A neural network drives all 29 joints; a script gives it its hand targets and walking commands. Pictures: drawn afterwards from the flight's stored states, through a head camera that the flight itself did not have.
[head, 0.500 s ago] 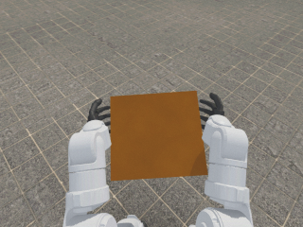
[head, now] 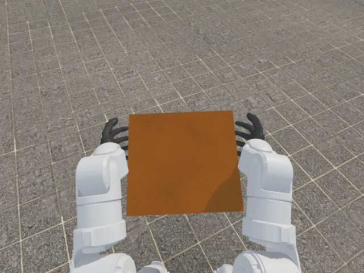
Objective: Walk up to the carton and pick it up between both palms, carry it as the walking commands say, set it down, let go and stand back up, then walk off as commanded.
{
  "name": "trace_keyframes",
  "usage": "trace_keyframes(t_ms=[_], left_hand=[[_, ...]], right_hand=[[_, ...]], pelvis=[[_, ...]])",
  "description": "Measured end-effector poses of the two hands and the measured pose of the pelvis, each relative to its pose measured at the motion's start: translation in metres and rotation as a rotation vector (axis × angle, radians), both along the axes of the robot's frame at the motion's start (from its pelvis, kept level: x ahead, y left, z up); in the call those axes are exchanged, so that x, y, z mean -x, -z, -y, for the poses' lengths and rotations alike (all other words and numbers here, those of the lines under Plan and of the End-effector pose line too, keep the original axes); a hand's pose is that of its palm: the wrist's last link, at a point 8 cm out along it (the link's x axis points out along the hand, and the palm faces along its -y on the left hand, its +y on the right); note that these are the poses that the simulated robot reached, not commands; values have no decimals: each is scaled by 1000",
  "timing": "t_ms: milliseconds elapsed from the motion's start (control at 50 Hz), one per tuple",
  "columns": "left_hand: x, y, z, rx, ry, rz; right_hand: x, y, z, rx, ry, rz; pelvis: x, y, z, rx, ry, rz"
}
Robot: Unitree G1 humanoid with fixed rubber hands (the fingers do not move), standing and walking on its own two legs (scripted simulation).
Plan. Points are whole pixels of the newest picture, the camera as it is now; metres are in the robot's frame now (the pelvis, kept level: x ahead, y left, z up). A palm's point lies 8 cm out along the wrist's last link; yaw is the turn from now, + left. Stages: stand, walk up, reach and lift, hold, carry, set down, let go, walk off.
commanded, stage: carry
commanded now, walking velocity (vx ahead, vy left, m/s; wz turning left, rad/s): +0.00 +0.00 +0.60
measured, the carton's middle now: (182, 167) +0.36 +0.02 +0.01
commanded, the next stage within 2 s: none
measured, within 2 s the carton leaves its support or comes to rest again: neither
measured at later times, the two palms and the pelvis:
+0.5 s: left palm (1, 232) +0.18 +0.29 +0.11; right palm (184, 179) +0.27 +0.01 +0.12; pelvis -0.11 +0.05 +0.00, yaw +17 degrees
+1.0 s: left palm out of the picture -0.05 +0.37 +0.11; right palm out of the picture +0.12 +0.15 +0.12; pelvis -0.23 +0.05 +0.00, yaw +36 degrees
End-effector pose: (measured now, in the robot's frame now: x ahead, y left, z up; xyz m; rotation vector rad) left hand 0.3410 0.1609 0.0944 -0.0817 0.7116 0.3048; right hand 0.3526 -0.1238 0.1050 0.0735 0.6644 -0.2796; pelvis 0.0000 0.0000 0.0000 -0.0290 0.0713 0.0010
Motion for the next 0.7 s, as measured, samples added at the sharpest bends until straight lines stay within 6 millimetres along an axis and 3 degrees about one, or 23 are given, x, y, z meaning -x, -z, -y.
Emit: trace_keyframes(t_ms=[140, 220, 320, 440, 560, 700], left_hand=[[42, 1, -30, -17, -85, 13], [71, -4, -40, -36, -125, 2], [102, -9, -58, 15, -175, 41], [132, -17, -104, -33, -214, 86], [190, -23, -140, -30, -332, 51], [263, -30, -154, -64, -440, 20]], right_hand=[[27, 16, -31, -77, -35, 9], [45, 18, -42, -105, -69, -6], [63, -1, -62, -88, -97, 30], [69, -19, -113, -30, -215, 84], [100, -15, -158, -38, -323, 44], [145, -9, -185, -86, -420, 8]], pelvis=[[37, 4, -9, -3, -69, -5], [55, -6, -17, 18, -122, 5], [65, -6, -27, -16, -225, 7], [90, 2, -47, -30, -267, 21], [120, -2, -47, -5, -324, 22], [158, -9, -41, 11, -430, 43]])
